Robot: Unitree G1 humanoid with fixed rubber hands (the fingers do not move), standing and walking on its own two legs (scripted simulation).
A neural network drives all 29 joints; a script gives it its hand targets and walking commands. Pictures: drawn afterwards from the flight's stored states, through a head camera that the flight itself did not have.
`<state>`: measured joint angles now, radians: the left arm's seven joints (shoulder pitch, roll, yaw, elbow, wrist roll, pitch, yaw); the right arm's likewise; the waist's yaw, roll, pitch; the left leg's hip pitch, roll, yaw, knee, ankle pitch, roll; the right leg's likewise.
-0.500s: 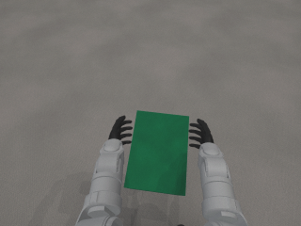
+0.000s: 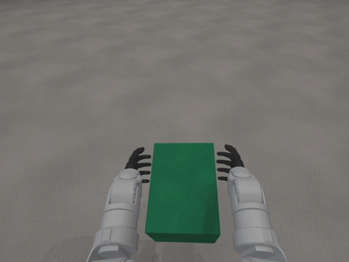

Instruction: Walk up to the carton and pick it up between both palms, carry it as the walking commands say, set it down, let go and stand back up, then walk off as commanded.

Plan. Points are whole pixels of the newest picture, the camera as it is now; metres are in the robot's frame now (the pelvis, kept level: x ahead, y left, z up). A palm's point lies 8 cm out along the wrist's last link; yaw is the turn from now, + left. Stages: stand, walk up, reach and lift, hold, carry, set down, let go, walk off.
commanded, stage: reach and lift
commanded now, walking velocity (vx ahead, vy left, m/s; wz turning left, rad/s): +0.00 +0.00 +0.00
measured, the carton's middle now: (184, 192) +0.33 +0.00 -0.04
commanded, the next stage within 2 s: hold in 1.06 s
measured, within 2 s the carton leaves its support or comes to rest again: neither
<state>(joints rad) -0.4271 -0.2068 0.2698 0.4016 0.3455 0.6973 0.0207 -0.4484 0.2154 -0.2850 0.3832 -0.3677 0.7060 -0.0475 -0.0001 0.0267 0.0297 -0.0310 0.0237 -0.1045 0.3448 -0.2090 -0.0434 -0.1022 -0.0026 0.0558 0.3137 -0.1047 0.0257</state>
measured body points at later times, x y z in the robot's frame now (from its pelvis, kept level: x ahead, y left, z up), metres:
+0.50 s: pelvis -0.01 +0.00 +0.00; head -0.05 -0.01 +0.44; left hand +0.32 +0.13 +0.05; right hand +0.33 -0.13 +0.05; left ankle +0.00 +0.15 -0.75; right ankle +0.05 -0.14 -0.75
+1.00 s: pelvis +0.00 +0.00 +0.00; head -0.05 -0.01 +0.45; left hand +0.31 +0.13 +0.05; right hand +0.32 -0.12 +0.05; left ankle +0.00 +0.15 -0.75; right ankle +0.05 -0.14 -0.75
